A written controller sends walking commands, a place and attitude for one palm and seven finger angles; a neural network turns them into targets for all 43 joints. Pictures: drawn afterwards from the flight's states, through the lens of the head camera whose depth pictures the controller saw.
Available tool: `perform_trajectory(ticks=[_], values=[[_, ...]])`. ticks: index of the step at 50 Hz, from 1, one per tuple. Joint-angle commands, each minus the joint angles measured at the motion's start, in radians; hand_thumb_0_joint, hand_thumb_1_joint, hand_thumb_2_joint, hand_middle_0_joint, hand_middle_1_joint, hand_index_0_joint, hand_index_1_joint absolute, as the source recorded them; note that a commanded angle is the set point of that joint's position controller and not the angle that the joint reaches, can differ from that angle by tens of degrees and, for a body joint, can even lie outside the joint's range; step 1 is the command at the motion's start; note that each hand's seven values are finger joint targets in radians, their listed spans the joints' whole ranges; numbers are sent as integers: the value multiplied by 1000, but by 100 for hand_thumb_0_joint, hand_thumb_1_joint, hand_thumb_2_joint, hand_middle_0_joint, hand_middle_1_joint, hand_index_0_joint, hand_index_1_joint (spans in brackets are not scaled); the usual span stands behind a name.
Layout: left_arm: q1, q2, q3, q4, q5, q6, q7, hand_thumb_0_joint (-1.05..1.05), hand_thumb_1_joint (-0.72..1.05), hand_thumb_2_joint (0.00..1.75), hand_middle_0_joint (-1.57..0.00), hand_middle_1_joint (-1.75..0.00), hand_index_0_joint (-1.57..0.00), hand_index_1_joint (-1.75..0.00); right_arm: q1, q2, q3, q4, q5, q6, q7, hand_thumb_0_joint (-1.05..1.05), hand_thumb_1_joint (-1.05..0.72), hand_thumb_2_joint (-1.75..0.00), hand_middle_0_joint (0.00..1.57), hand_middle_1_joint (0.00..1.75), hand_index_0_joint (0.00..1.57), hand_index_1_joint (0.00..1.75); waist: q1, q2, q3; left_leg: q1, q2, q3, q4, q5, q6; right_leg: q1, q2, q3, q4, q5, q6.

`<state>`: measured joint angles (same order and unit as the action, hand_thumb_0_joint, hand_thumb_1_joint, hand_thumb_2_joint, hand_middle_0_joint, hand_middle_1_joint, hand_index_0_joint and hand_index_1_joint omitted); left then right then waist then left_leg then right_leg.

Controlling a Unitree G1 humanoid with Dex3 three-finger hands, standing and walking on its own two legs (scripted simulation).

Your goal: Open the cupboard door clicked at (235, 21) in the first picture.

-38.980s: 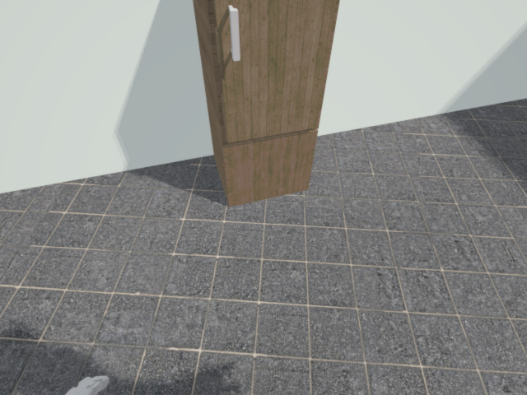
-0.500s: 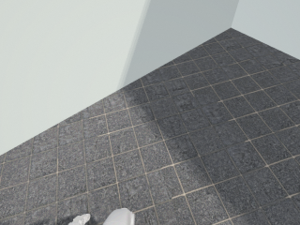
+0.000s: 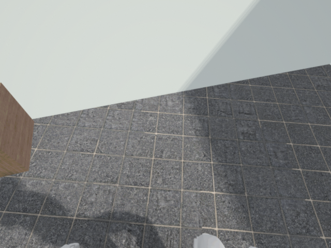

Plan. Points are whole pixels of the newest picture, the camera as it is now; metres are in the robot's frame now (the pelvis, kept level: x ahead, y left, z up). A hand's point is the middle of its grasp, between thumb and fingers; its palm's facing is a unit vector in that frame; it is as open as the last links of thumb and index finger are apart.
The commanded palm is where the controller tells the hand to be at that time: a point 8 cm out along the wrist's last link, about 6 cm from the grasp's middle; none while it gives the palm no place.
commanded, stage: turn to face it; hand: left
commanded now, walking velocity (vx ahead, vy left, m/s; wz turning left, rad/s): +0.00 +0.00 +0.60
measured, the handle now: out of the picture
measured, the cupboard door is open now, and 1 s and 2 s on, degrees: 45 45 45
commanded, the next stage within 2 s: take the last steps up to it in 1.60 s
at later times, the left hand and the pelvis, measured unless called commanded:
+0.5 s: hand out of the picture +0.03 +0.13 -0.14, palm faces +0.32 -0.90 -0.28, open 7.3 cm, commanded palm none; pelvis +0.01 -0.08 +0.00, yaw +20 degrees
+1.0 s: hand out of the picture -0.06 +0.18 -0.16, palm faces +0.60 -0.75 -0.27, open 7.4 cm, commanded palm none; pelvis +0.00 -0.05 +0.00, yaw +36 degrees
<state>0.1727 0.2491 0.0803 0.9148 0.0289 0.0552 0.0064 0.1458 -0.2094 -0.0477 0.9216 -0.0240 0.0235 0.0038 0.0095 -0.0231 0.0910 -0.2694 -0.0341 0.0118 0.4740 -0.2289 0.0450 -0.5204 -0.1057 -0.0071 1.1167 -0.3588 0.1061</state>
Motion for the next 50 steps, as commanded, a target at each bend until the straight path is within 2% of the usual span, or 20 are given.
perform_trajectory(ticks=[1,6,9,10,11,12,15,17,23,30,32,34,35,36,37,38,40,42,45,50], values=[[-22,63,9,-87,-7,-28,5,0,90,90,-20,-30,-20,-30,70,-203,-58,-48,1,-10,-15,0,-90,-90,20,30,20,30,-38,143,-130,139,249,-281,-137,299,124,-28,24,5,-114,-23,6],[-29,50,2,-106,-17,-37,10,0,90,90,-20,-30,-20,-30,56,-208,-68,-52,-5,1,-14,0,-90,-90,20,30,20,30,-33,202,-136,65,227,-345,-83,341,116,137,85,-18,-371,-60,-14],[76,66,13,-80,-21,-52,17,0,90,90,-20,-30,-20,-30,10,-186,-71,-68,6,5,-13,0,-90,-90,20,30,20,30,27,148,-175,-83,161,-343,5,241,57,405,85,-20,-668,140,-32],[111,126,26,-75,-10,-63,25,0,90,90,-20,-30,-20,-30,28,-136,-67,-72,17,3,-7,0,-90,-90,20,30,20,30,41,-27,-202,-232,77,-264,131,35,-3,570,-67,119,-793,150,-67],[121,218,41,-79,3,-67,32,0,90,90,-20,-30,-20,-30,39,-80,-61,-90,20,1,-4,0,-90,-90,20,30,20,30,52,-312,-199,-374,-72,-64,403,-345,-84,617,-344,385,-843,269,-183],[98,204,27,-82,-6,-61,34,0,90,90,-20,-30,-20,-30,34,-132,-70,-79,9,11,-2,0,-90,-90,20,30,20,30,37,-227,-164,-336,-16,-91,624,-397,-77,455,-410,355,-831,324,-247],[-36,83,-2,-106,-16,-69,32,0,90,90,-20,-30,-20,-30,66,-107,-67,-18,3,36,13,0,-90,-90,20,30,20,30,-46,-147,-82,-332,46,-74,794,-188,-106,385,-220,94,-784,466,-192],[-13,68,-5,-105,-15,-75,33,0,90,90,-20,-30,-20,-30,62,-83,-58,-8,7,39,20,0,-90,-90,20,30,20,30,-44,-137,-92,-327,49,-43,769,-134,-116,421,-184,-11,-762,590,-159],[110,86,10,-68,-10,-77,35,0,90,90,-20,-30,-20,-30,-22,-74,-47,-16,6,46,20,0,-90,-90,20,30,20,30,10,-130,-108,-331,69,5,617,-168,-127,539,-236,-65,-737,684,-179],[126,134,27,-54,2,-68,28,0,90,90,-20,-30,-20,-30,-91,-63,-31,-50,12,33,25,0,-90,-90,20,30,20,30,30,-176,-90,-202,72,81,350,-229,-96,494,-295,-120,-696,648,-208],[118,150,35,-50,5,-66,25,0,90,90,-20,-30,-20,-30,-71,-66,-32,-55,14,25,25,0,-90,-90,20,30,20,30,19,-176,-106,-137,63,102,248,-216,-81,479,-311,-136,-655,628,-202],[99,157,40,-49,-4,-65,17,0,90,90,-20,-30,-20,-30,-6,-93,-38,-48,8,14,23,0,-90,-90,20,30,20,30,-26,-123,-146,28,41,116,64,-76,-63,408,-285,-197,-529,588,-153],[86,147,36,-55,-13,-61,12,0,90,90,-20,-30,-20,-30,70,-142,-53,-31,5,6,22,0,-90,-90,20,30,20,30,-76,-22,-192,202,81,49,-41,92,-35,290,-244,-234,-363,478,-103],[57,74,21,-94,-20,-57,2,0,90,90,-20,-30,-20,-30,138,-262,-83,-23,-3,-2,15,0,-90,-90,20,30,20,30,-114,299,-222,359,354,-330,-94,413,85,-5,-82,-242,-110,-132,-26],[-19,60,5,-136,-14,-42,9,0,90,90,-20,-30,-20,-30,194,-316,-91,-6,5,7,1,0,-90,-90,20,30,20,30,-137,305,-233,344,462,-441,-95,675,186,-99,-27,-106,17,-333,-23],[-27,78,8,-147,-9,-35,13,0,90,90,-20,-30,-20,-30,173,-299,-82,-11,3,9,-3,0,-90,-90,20,30,20,30,-113,194,-211,290,469,-360,-94,551,206,-92,-49,-45,52,-295,-37],[-29,73,19,-106,-6,-26,11,0,90,90,-20,-30,-20,-30,50,-241,-68,-53,-2,0,-19,0,-90,-90,20,30,20,30,-67,264,-139,152,344,-312,-132,338,151,-88,-40,-9,69,-159,-24],[8,75,19,-76,-4,-24,1,0,90,90,-20,-30,-20,-30,-3,-208,-54,-66,-2,-7,-21,0,-90,-90,20,30,20,30,-30,172,-107,104,283,-246,-142,329,117,-60,-22,3,62,-63,-17],[33,62,15,-65,-7,-25,3,0,90,90,-20,-30,-20,-30,25,-203,-53,-59,1,-14,-20,0,-90,-90,20,30,20,30,-21,117,-134,132,254,-223,-126,381,112,-31,-1,-3,-8,-31,-7],[-21,50,8,-99,-11,-26,7,0,90,90,-20,-30,-20,-30,39,-209,-60,-55,-5,-4,-13,0,-90,-90,20,30,20,30,-33,166,-111,72,241,-283,-129,258,120,48,35,-14,-206,-64,-8]])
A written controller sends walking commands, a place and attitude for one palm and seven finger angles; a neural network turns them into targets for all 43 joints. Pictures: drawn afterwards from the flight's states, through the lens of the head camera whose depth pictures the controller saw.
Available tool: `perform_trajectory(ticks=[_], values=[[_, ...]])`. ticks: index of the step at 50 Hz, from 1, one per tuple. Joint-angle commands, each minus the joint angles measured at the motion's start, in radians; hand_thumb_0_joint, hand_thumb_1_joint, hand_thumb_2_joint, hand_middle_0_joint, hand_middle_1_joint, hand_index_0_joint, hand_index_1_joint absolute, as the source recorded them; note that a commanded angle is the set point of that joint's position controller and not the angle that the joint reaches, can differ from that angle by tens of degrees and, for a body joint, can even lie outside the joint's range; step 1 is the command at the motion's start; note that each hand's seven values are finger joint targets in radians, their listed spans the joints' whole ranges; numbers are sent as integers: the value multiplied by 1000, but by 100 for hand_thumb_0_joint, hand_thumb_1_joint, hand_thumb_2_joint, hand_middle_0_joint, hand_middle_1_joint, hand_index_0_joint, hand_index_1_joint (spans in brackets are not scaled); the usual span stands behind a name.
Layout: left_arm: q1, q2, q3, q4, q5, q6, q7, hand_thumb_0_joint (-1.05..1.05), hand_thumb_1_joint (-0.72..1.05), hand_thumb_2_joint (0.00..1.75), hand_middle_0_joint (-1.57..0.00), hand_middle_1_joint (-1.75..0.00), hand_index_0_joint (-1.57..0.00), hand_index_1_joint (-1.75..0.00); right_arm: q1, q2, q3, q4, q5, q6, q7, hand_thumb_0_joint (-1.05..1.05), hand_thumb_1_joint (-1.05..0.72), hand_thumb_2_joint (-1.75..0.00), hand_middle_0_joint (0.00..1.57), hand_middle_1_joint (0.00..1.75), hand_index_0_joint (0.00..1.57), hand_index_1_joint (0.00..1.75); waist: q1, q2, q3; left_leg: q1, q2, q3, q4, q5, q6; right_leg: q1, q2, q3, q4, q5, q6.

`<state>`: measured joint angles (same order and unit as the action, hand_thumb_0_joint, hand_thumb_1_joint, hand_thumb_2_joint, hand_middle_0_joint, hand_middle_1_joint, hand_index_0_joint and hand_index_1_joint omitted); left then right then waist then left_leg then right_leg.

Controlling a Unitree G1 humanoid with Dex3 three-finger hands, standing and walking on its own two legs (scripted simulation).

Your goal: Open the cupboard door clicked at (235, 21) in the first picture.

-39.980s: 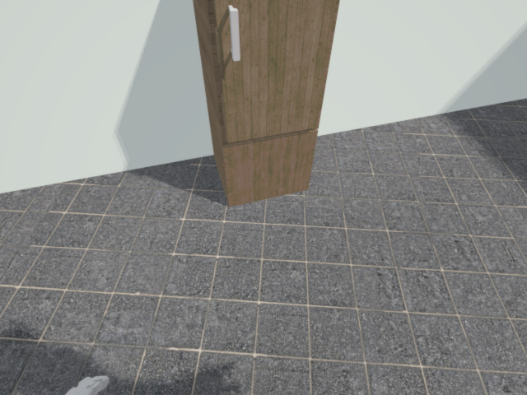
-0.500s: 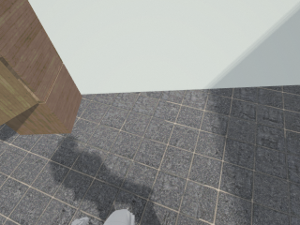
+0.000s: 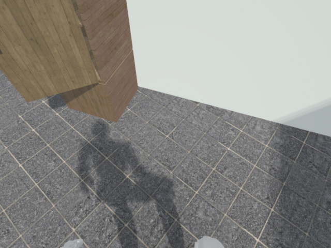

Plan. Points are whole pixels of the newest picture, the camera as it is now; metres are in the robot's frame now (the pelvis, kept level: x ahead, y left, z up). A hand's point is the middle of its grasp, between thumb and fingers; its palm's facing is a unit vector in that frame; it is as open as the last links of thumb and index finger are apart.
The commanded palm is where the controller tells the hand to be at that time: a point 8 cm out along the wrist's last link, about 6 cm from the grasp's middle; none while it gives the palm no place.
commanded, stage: turn to face it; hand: left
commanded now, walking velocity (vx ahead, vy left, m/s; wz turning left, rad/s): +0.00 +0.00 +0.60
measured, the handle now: out of the picture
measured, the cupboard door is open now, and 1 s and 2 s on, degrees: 45 45 45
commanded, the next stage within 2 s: take the last steps up to it in 0.60 s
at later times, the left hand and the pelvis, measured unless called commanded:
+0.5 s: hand out of the picture +0.00 +0.14 -0.15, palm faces +0.34 -0.90 -0.27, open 7.3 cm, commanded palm none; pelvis +0.00 -0.06 +0.00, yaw +20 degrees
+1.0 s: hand out of the picture -0.04 +0.18 -0.16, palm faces +0.45 -0.87 -0.21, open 7.4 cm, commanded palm none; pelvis +0.00 -0.02 +0.00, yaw +26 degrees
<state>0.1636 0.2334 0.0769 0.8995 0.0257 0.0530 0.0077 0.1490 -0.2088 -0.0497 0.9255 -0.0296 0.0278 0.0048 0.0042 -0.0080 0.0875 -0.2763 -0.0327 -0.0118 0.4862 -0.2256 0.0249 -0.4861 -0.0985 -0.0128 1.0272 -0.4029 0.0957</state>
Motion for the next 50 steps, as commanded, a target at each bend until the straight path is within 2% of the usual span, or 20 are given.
perform_trajectory(ticks=[1,5,6,7,8,9,10,11,14,24,26,29,30,31,32,33,35,37,46,50], values=[[-8,68,10,-88,-7,-27,5,0,90,90,-20,-30,-20,-30,28,-208,-60,-59,0,-6,-13,0,-90,-90,20,30,20,30,-24,171,-117,73,233,-267,-132,242,138,44,41,-14,-170,-26,-1],[77,68,14,-74,-16,-43,10,0,90,90,-20,-30,-20,-30,-16,-201,-69,-76,6,2,-13,0,-90,-90,20,30,20,30,20,168,-144,-48,186,-302,-37,246,99,291,85,-36,-475,110,-18],[124,103,23,-65,-11,-54,15,0,90,90,-20,-30,-20,-30,-24,-173,-68,-83,14,1,-9,0,-90,-90,20,30,20,30,49,72,-169,-139,135,-273,36,150,55,433,39,6,-624,191,-25],[154,188,41,-61,3,-65,25,0,90,90,-20,-30,-20,-30,5,-106,-60,-91,24,-2,-4,0,-90,-90,20,30,20,30,58,-199,-199,-317,7,-131,240,-140,-20,583,-205,239,-736,197,-96],[144,237,41,-68,5,-61,28,0,90,90,-20,-30,-20,-30,-10,-107,-61,-105,19,-1,-3,0,-90,-90,20,30,20,30,61,-324,-173,-356,-55,-31,510,-403,-62,494,-411,406,-758,359,-210],[104,191,25,-75,-3,-62,31,0,90,90,-20,-30,-20,-30,-6,-132,-66,-85,10,8,1,0,-90,-90,20,30,20,30,34,-205,-134,-337,-1,-89,674,-359,-54,397,-380,315,-735,380,-233],[39,135,18,-80,-5,-72,34,0,90,90,-20,-30,-20,-30,21,-135,-69,-52,8,18,5,0,-90,-90,20,30,20,30,-4,-278,-97,-346,33,-96,740,-303,-60,351,-325,262,-740,404,-215],[-6,115,11,-97,-10,-63,33,0,90,90,-20,-30,-20,-30,43,-123,-72,-35,9,28,9,0,-90,-90,20,30,20,30,-29,-213,-86,-328,42,-69,786,-227,-73,341,-272,171,-719,420,-192],[8,90,-1,-95,-11,-72,28,0,90,90,-20,-30,-20,-30,40,-86,-56,-16,11,38,21,0,-90,-90,20,30,20,30,-36,-175,-81,-317,50,-21,779,-123,-92,356,-199,-19,-687,541,-146],[170,131,23,-21,5,-74,28,0,90,90,-20,-30,-20,-30,-80,-47,-23,-29,17,23,16,0,-90,-90,20,30,20,30,45,-176,-116,-228,63,76,366,-239,-81,513,-279,-79,-611,762,-203],[169,144,29,-7,11,-71,25,0,90,90,-20,-30,-20,-30,-72,-41,-19,-28,21,15,15,0,-90,-90,20,30,20,30,48,-218,-121,-157,47,100,268,-252,-65,492,-283,-84,-584,772,-204],[140,155,30,5,0,-68,19,0,90,90,-20,-30,-20,-30,-3,-62,-18,-9,18,5,9,0,-90,-90,20,30,20,30,-3,-194,-132,33,26,123,54,-84,-44,388,-255,-130,-510,682,-156],[120,144,28,2,-10,-65,15,0,90,90,-20,-30,-20,-30,48,-96,-27,5,15,-4,9,0,-90,-90,20,30,20,30,-40,-129,-153,166,54,103,-70,57,-26,305,-230,-170,-412,599,-114],[124,91,19,-18,-16,-60,10,0,90,90,-20,-30,-20,-30,84,-187,-48,8,6,-13,4,0,-90,-90,20,30,20,30,-59,137,-202,321,248,-143,-115,288,46,113,-118,-212,-228,249,-53],[68,37,-9,-52,-19,-50,11,0,90,90,-20,-30,-20,-30,135,-261,-63,17,6,-7,-10,0,-90,-90,20,30,20,30,-93,313,-195,328,429,-345,-127,677,179,-32,-32,-142,-69,-252,-21],[46,60,-4,-55,-11,-33,20,0,90,90,-20,-30,-20,-30,132,-253,-56,23,4,2,-16,0,-90,-90,20,30,20,30,-86,192,-186,261,453,-267,-108,631,220,-5,-38,-40,10,-259,-42],[49,58,4,-8,-6,-21,15,0,90,90,-20,-30,-20,-30,28,-194,-39,-4,2,-7,-33,0,-90,-90,20,30,20,30,-42,231,-111,151,346,-204,-156,432,175,-11,-34,-5,51,-137,-37],[85,49,5,21,-2,-23,0,0,90,90,-20,-30,-20,-30,0,-162,-24,-14,4,-15,-34,0,-90,-90,20,30,20,30,-13,187,-82,126,287,-149,-183,300,146,-20,-17,-11,84,-43,-35],[19,22,-6,6,5,-58,-24,0,90,90,-20,-30,-20,-30,151,-137,-24,38,3,-51,-24,0,-90,-90,20,30,20,30,-36,138,-58,186,261,-202,-263,-46,179,-40,4,-60,-150,-10,-45],[69,0,-7,19,4,-69,-28,0,90,90,-20,-30,-20,-30,129,-133,-26,42,0,-46,-20,0,-90,-90,20,30,20,30,4,115,-49,28,227,-200,-224,-188,159,206,51,-96,-405,17,-53]])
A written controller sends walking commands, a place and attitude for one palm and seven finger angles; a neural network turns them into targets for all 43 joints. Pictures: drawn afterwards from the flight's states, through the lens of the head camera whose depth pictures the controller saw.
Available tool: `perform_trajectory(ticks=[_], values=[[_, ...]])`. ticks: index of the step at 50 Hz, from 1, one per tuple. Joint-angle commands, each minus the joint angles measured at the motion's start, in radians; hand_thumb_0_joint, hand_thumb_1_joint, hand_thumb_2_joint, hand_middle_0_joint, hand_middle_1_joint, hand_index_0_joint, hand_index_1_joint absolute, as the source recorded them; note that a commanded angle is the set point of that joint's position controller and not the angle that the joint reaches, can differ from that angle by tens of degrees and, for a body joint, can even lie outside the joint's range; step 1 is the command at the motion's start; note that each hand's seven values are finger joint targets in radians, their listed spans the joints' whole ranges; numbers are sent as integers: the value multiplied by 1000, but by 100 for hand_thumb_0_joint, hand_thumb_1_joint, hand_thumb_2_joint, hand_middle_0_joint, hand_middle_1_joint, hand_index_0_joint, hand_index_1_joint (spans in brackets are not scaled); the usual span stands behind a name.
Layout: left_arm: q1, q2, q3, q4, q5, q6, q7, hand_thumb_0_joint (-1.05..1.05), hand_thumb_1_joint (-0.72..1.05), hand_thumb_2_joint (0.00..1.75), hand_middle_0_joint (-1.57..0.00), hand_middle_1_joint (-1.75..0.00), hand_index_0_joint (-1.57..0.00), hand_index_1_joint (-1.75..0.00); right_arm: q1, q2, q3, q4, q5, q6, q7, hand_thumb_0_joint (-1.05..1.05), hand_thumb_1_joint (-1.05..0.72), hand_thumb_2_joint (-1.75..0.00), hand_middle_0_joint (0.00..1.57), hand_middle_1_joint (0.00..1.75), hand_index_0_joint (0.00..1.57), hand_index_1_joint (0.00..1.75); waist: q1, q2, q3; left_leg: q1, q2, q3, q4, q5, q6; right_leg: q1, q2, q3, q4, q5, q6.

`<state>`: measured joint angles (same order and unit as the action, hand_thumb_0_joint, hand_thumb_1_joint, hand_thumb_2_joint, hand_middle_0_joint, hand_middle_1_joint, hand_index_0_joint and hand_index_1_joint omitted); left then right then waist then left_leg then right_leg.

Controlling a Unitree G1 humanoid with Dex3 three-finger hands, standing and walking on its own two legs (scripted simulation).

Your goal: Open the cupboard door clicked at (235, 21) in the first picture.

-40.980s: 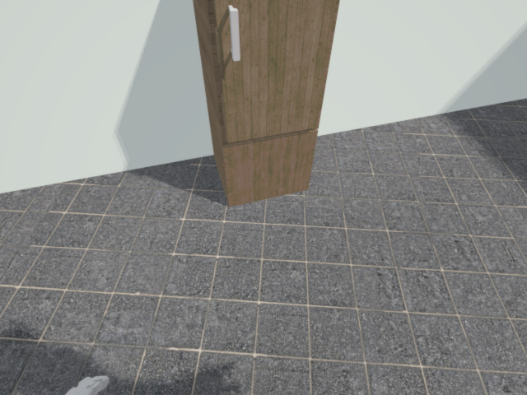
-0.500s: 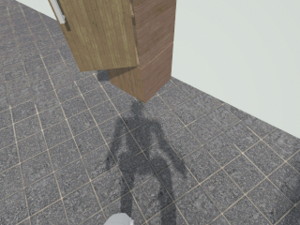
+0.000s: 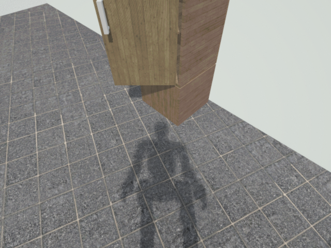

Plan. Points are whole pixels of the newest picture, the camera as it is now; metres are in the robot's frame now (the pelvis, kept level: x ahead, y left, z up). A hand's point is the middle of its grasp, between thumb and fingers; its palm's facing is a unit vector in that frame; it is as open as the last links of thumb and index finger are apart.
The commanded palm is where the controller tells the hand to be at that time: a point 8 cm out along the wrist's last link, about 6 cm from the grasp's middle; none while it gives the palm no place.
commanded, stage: take the last steps up to it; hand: left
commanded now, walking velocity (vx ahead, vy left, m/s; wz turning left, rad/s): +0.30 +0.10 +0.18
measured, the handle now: (104, 16) +1.04 +0.35 +0.08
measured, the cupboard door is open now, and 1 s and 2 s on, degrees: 45 45 45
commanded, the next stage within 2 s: come to a stop and stand still in 1.32 s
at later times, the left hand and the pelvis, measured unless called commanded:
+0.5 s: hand out of the picture +0.02 +0.16 -0.17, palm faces +0.24 -0.96 -0.15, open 7.3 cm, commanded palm none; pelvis +0.13 +0.03 +0.00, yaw +8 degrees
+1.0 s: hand (91, 163) +0.40 +0.29 -0.16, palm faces +0.05 -0.97 -0.22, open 7.3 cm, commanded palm none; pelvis +0.30 +0.10 +0.00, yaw +2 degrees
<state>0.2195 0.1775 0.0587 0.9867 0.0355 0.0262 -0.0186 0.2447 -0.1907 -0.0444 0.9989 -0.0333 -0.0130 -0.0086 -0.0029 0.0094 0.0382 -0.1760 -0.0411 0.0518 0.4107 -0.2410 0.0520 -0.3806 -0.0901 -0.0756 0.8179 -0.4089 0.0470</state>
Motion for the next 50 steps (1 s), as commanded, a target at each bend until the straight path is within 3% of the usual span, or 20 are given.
perform_trajectory(ticks=[1,2,3,4,5,6,7,8,10,13,23,24,26,27,28,29,33,38,42,50], values=[[86,68,17,-42,-6,-49,-2,0,90,90,-20,-30,-20,-30,10,-149,-31,-33,7,-5,-4,0,-90,-90,20,30,20,30,50,60,-15,-148,202,-237,-86,-213,105,238,52,-42,-291,86,-6],[167,90,26,-13,-2,-57,4,0,90,90,-20,-30,-20,-30,-9,-125,-28,-36,12,-6,-2,0,-90,-90,20,30,20,30,90,-4,-14,-276,132,-180,26,-280,63,394,16,1,-381,82,-16],[250,162,41,11,9,-66,16,0,90,90,-20,-30,-20,-30,0,-64,-17,-47,24,-12,4,0,-90,-90,20,30,20,30,124,-217,-31,-461,22,-63,268,-303,12,544,-185,250,-509,-124,-73],[299,230,54,15,1,-64,26,0,90,90,-20,-30,-20,-30,-51,-66,-18,-87,15,-9,10,0,-90,-90,20,30,20,30,153,-364,14,-584,-16,-42,529,-369,-20,509,-407,586,-675,-277,-175],[257,209,44,5,-10,-64,31,0,90,90,-20,-30,-20,-30,-85,-116,-31,-89,1,-2,17,0,-90,-90,20,30,20,30,118,-208,87,-588,39,-111,663,-278,-25,371,-426,594,-730,-359,-206],[177,167,40,-7,-12,-73,36,0,90,90,-20,-30,-20,-30,-47,-110,-39,-61,1,5,21,0,-90,-90,20,30,20,30,71,-249,119,-568,77,-121,724,-173,-30,288,-389,548,-744,-375,-181],[136,126,23,-10,-11,-79,34,0,90,90,-20,-30,-20,-30,-46,-94,-38,-34,0,9,24,0,-90,-90,20,30,20,30,50,-199,169,-543,93,-120,751,-87,-41,214,-345,462,-742,-284,-149],[107,86,11,-12,-14,-90,33,0,90,90,-20,-30,-20,-30,-6,-75,-34,-11,0,14,29,0,-90,-90,20,30,20,30,16,-176,165,-511,110,-118,745,-12,-52,189,-294,310,-724,-123,-119],[126,58,7,2,-18,-103,32,0,90,90,-20,-30,-20,-30,38,-33,-26,21,3,20,34,0,-90,-90,20,30,20,30,3,-137,120,-470,110,-77,714,61,-74,221,-221,115,-686,153,-93],[193,71,1,39,-21,-115,33,0,90,90,-20,-30,-20,-30,39,-21,-22,35,11,21,37,0,-90,-90,20,30,20,30,11,-136,61,-487,113,-40,657,97,-89,339,-202,12,-637,452,-88],[266,97,-2,127,-4,-105,41,0,90,90,-20,-30,-20,-30,-149,2,-3,-16,15,-8,50,0,-90,-90,20,30,20,30,48,-225,102,-357,90,73,251,9,-50,389,-244,-40,-546,648,-126],[253,106,2,126,-4,-103,41,0,90,90,-20,-30,-20,-30,-123,-4,-5,-11,16,-13,47,0,-90,-90,20,30,20,30,29,-225,89,-291,74,83,220,-9,-38,370,-248,-47,-507,684,-126],[218,111,7,127,-10,-98,42,0,90,90,-20,-30,-20,-30,58,-46,-17,50,8,-27,34,0,-90,-90,20,30,20,30,-62,-151,-4,17,31,108,91,54,-20,262,-200,-91,-281,718,-97],[231,78,3,110,-16,-96,37,0,90,90,-20,-30,-20,-30,206,-122,-35,82,2,-35,21,0,-90,-90,20,30,20,30,-119,-11,-128,247,118,35,79,106,3,154,-141,-123,-70,524,-73],[282,19,-4,92,-30,-92,27,0,90,90,-20,-30,-20,-30,298,-236,-66,99,-8,-40,5,0,-90,-90,20,30,20,30,-126,268,-249,463,382,-344,29,194,101,-104,14,-141,214,-61,-32],[199,24,-9,58,-24,-88,35,0,90,90,-20,-30,-20,-30,344,-255,-69,107,4,-29,-10,0,-90,-90,20,30,20,30,-150,258,-275,474,455,-432,-66,278,150,-196,42,-18,421,-193,-58],[104,-4,4,64,-9,-68,21,0,90,90,-20,-30,-20,-30,92,-91,-24,36,5,-51,-18,0,-90,-90,20,30,20,30,-34,86,18,32,385,-190,-178,141,102,-208,-70,80,483,57,-58],[141,-28,9,56,-5,-36,14,0,90,90,-20,-30,-20,-30,93,-50,-16,35,8,-69,-19,0,-90,-90,20,30,20,30,24,60,26,-16,334,-62,-257,171,100,-206,-57,77,356,194,-34],[39,3,15,7,-7,-31,6,0,90,90,-20,-30,-20,-30,117,-59,-13,42,8,-68,-17,0,-90,-90,20,30,20,30,21,52,50,36,337,-35,-272,193,109,-258,-60,82,222,269,-28],[-145,12,-6,-69,-12,-47,-1,0,90,90,-20,-30,-20,-30,239,-83,-9,103,-6,-56,-15,0,-90,-90,20,30,20,30,-38,38,59,177,330,21,-177,423,101,-176,-8,-21,-129,212,-59]])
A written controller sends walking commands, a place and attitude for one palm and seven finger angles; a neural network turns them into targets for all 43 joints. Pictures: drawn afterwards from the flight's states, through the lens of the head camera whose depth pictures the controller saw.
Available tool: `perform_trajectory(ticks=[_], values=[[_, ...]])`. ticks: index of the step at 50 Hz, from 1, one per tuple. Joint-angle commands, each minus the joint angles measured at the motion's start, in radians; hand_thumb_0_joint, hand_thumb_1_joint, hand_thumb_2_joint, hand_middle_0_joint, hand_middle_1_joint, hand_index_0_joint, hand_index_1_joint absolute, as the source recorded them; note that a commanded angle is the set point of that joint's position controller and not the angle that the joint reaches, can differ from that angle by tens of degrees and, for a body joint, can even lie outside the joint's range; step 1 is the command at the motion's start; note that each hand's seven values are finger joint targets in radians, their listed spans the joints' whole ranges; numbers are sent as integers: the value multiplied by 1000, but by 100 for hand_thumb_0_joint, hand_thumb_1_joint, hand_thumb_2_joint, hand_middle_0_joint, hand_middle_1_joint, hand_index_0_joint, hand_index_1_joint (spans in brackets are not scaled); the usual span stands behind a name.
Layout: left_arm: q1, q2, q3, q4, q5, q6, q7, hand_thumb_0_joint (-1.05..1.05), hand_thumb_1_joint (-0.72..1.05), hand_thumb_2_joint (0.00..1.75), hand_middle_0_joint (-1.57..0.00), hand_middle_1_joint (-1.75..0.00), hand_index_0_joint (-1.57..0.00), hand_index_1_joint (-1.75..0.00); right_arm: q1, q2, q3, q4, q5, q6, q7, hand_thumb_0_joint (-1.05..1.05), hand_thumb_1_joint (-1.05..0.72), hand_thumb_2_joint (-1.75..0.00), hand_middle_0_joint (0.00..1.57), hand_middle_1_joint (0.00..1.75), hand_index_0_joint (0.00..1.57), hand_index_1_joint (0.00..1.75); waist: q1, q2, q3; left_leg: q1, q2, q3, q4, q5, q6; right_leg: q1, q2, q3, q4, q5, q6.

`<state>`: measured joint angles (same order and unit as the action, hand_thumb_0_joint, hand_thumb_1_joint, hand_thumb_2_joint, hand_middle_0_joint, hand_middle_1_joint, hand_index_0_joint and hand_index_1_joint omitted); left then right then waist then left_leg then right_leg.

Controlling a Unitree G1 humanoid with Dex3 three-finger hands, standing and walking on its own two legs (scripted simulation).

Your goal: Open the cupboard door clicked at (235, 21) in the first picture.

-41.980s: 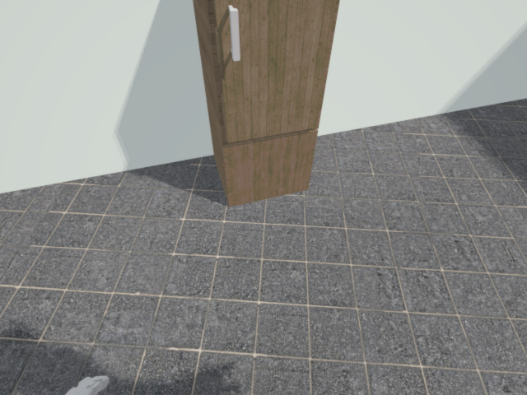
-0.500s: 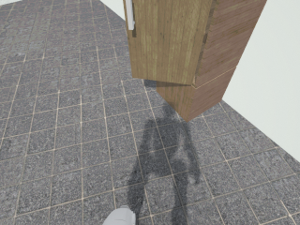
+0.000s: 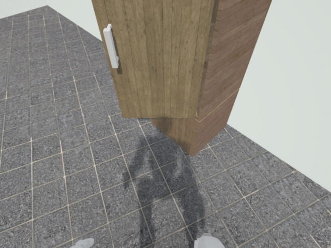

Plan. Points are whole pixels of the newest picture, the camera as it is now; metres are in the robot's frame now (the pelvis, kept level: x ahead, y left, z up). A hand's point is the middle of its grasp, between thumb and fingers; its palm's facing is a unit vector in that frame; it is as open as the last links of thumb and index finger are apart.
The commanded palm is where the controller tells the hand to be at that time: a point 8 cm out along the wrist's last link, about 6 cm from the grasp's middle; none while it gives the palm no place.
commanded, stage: take the last steps up to it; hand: left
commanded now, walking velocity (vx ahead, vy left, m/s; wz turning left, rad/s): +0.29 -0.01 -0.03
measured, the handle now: (112, 46) +0.75 +0.22 +0.08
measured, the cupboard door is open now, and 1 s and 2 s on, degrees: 45 45 45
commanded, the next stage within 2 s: come to a stop and stand still in 0.32 s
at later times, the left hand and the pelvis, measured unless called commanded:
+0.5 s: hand (116, 243) +0.17 +0.15 -0.19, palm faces +0.08 -0.99 -0.15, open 7.2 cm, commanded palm none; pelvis +0.18 -0.01 -0.01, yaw +1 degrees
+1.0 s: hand (117, 229) +0.20 +0.15 -0.17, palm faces +0.02 -0.96 -0.28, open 7.4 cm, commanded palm none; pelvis +0.15 -0.05 -0.01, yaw -1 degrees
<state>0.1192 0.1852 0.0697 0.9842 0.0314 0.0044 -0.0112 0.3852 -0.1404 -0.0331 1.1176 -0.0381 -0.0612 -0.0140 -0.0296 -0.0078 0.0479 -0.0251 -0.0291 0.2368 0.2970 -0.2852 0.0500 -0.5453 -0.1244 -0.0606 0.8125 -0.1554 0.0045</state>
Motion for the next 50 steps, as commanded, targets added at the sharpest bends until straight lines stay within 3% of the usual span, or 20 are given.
perform_trajectory(ticks=[1,3,5,6,7,8,10,13,22,24,26,30,33,37,43,46,47,48,49,50], values=[[-42,13,-18,-67,-7,-31,-7,0,90,90,-20,-30,-20,-30,105,-138,-21,-9,-1,-6,-9,0,-90,-90,20,30,20,30,-12,70,42,37,316,-163,-33,503,97,19,40,-49,-158,-65,-25],[20,27,-15,-47,-6,-39,-6,0,90,90,-20,-30,-20,-30,107,-139,-17,1,2,-1,-9,0,-90,-90,20,30,20,30,19,80,2,21,296,-134,70,614,76,165,82,-83,-236,-71,-44],[263,92,9,32,-4,-58,3,0,90,90,-20,-30,-20,-30,63,-128,-14,-7,20,-4,-4,0,-90,-90,20,30,20,30,131,10,-132,-171,215,-83,358,545,17,577,41,0,-314,63,-89],[411,197,37,76,1,-68,17,0,90,90,-20,-30,-20,-30,70,-86,-13,-35,35,-9,4,0,-90,-90,20,30,20,30,170,-232,-235,-432,82,-20,635,133,-31,836,-216,336,-368,225,-186],[430,228,37,95,-21,-66,21,0,90,90,-20,-30,-20,-30,40,-96,-14,-50,37,0,2,0,-90,-90,20,30,20,30,160,-228,-219,-535,27,-109,905,-323,-47,811,-347,481,-462,349,-274],[349,184,34,83,-22,-70,30,0,90,90,-20,-30,-20,-30,-24,-92,-17,-54,34,6,2,0,-90,-90,20,30,20,30,142,-193,-150,-594,77,-218,966,-254,-38,733,-295,404,-467,387,-251],[240,111,5,58,-25,-72,34,0,90,90,-20,-30,-20,-30,-71,-44,-16,-57,31,17,2,0,-90,-90,20,30,20,30,84,-52,-43,-568,127,-239,920,-129,-54,542,-237,238,-495,428,-193],[176,26,-8,44,-13,-85,34,0,90,90,-20,-30,-20,-30,7,3,-14,-24,17,44,6,0,-90,-90,20,30,20,30,7,-87,-29,-457,142,-210,771,-42,-79,384,-166,60,-562,352,-143],[181,80,-11,92,-13,-75,29,0,90,90,-20,-30,-20,-30,-121,-23,-5,-55,18,26,16,0,-90,-90,20,30,20,30,20,-121,-5,-296,72,-137,271,73,-83,408,-128,17,-475,353,-126],[189,57,-27,100,-21,-62,39,0,90,90,-20,-30,-20,-30,-56,-73,-3,-30,15,16,9,0,-90,-90,20,30,20,30,-9,-10,-52,-69,103,-180,140,428,-70,319,-53,-27,-340,299,-54],[251,7,-49,104,-32,-40,53,0,90,90,-20,-30,-20,-30,-24,-170,-14,-25,21,22,-16,0,-90,-90,20,30,20,30,5,200,-132,15,335,-370,177,947,57,274,39,-49,-246,-213,12],[261,47,-37,105,-21,19,56,0,90,90,-20,-30,-20,-30,-110,-193,-21,-55,24,54,-49,0,-90,-90,20,30,20,30,13,258,-60,-99,382,-408,62,915,122,247,48,13,-12,-429,27],[235,65,-16,68,-17,41,51,0,90,90,-20,-30,-20,-30,-130,-224,-40,-86,22,70,-59,0,-90,-90,20,30,20,30,7,139,-113,-97,420,-394,87,871,174,175,56,72,182,-430,22],[208,45,4,22,-14,52,42,0,90,90,-20,-30,-20,-30,-181,-220,-53,-123,16,77,-54,0,-90,-90,20,30,20,30,23,70,-158,-138,402,-354,61,589,161,116,77,88,306,-354,32],[204,19,-2,-4,-10,43,29,0,90,90,-20,-30,-20,-30,-220,-216,-61,-135,2,81,-25,0,-90,-90,20,30,20,30,25,222,-137,-234,338,-352,-22,29,98,238,76,13,-24,-329,19],[305,27,-11,48,-8,18,31,0,90,90,-20,-30,-20,-30,-212,-184,-56,-121,9,88,-10,0,-90,-90,20,30,20,30,69,115,-107,-357,230,-292,20,-181,17,458,106,-42,-358,-160,9],[323,66,-9,55,-1,11,37,0,90,90,-20,-30,-20,-30,-195,-135,-49,-123,19,92,-3,0,-90,-90,20,30,20,30,72,-24,-87,-424,150,-234,114,-233,-34,483,23,66,-500,-254,-11],[285,137,-5,43,4,1,42,0,90,90,-20,-30,-20,-30,-209,-71,-33,-143,27,100,6,0,-90,-90,20,30,20,30,62,-260,-18,-463,60,-174,265,-196,-86,352,-170,337,-668,-531,-80],[193,178,-10,1,-2,2,45,0,90,90,-20,-30,-20,-30,-247,-109,-36,-163,20,107,16,0,-90,-90,20,30,20,30,64,-248,74,-434,65,-204,382,-186,-81,168,-265,425,-761,-659,-136],[115,187,-13,-21,1,-2,44,0,90,90,-20,-30,-20,-30,-228,-119,-41,-155,15,109,25,0,-90,-90,20,30,20,30,34,-186,91,-397,69,-220,469,-153,-74,87,-260,395,-763,-640,-145]])
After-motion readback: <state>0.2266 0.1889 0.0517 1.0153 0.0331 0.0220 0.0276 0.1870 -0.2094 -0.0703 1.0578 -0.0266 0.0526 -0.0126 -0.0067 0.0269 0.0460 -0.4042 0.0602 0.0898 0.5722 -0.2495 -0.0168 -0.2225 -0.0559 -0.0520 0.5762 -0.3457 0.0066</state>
